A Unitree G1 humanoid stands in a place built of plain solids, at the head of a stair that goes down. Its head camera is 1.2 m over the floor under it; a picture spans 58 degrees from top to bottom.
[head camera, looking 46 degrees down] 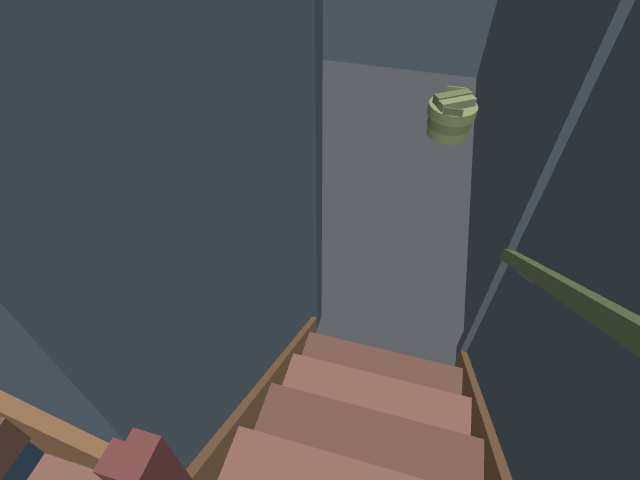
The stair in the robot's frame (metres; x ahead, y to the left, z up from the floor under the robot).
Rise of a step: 0.21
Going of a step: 0.25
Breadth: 0.81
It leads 14 degrees to the right of straight ahead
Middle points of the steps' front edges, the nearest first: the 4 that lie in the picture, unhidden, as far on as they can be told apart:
0.43 -0.13 -0.21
0.67 -0.20 -0.41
0.92 -0.27 -0.62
1.16 -0.33 -0.83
